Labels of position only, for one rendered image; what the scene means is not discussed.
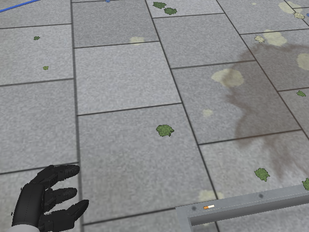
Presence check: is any robot left hand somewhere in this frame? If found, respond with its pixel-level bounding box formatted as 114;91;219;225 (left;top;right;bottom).
11;165;89;232

